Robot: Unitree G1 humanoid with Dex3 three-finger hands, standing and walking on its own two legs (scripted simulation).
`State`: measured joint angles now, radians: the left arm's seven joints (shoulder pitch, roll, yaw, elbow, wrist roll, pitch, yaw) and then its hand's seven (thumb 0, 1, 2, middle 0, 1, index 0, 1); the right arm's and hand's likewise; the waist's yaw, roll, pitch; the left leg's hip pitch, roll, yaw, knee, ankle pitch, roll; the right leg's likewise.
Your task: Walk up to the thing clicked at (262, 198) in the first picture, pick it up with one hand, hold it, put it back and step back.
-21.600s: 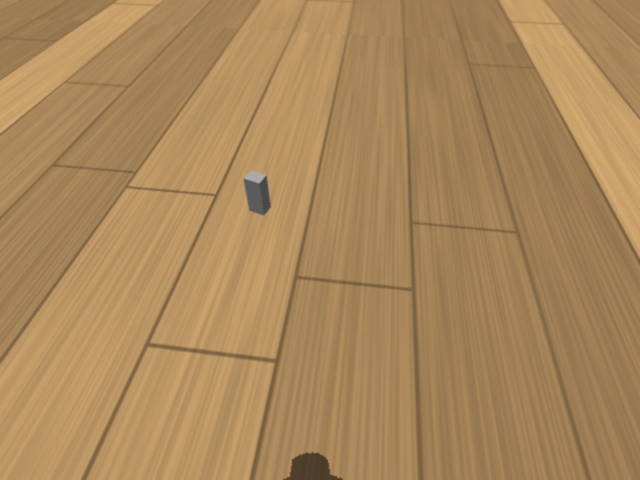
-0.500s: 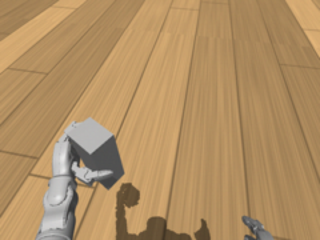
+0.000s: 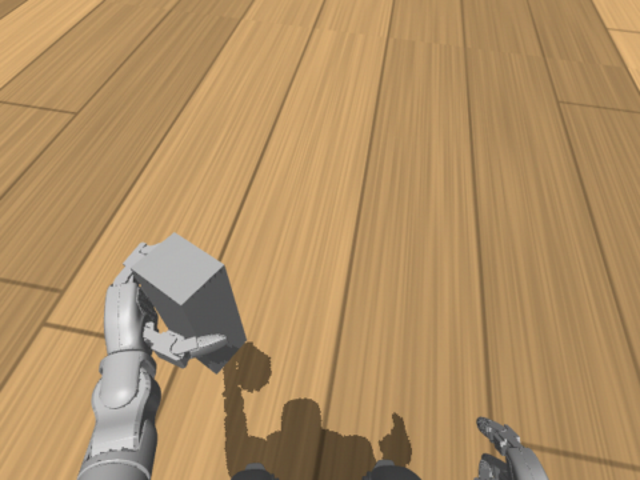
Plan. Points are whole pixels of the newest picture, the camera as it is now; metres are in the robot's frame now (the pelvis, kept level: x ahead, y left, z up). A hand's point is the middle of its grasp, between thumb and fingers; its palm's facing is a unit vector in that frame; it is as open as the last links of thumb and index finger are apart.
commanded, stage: crouch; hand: left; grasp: from the side
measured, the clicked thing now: (197, 309) +0.34 +0.16 +0.01
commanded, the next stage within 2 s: lower in 1.66 s
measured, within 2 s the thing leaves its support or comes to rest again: neither
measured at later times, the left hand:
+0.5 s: hand (202, 343) +0.38 +0.20 -0.22, palm faces +0.24 -0.97 -0.03, open 12.8 cm
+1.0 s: hand (216, 356) +0.42 +0.21 -0.39, palm faces +0.21 -0.98 -0.01, open 12.8 cm
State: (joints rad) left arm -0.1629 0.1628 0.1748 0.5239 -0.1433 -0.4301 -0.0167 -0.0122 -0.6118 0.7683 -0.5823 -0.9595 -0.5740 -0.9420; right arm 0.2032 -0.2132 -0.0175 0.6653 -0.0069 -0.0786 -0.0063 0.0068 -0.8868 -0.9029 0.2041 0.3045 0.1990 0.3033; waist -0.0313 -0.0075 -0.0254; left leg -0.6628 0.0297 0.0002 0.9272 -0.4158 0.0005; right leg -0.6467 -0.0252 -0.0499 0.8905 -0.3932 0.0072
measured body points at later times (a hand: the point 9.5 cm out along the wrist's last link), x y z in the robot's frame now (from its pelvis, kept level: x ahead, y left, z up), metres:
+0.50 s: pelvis -0.03 +0.00 -0.20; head +0.14 +0.02 +0.22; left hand +0.36 +0.26 -0.21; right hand +0.10 -0.26 -0.33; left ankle +0.03 +0.12 -0.69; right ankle +0.03 -0.13 -0.69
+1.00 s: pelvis -0.08 +0.00 -0.35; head +0.13 +0.05 +0.04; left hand +0.40 +0.26 -0.39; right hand -0.02 -0.28 -0.47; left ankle +0.03 +0.12 -0.69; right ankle +0.03 -0.13 -0.69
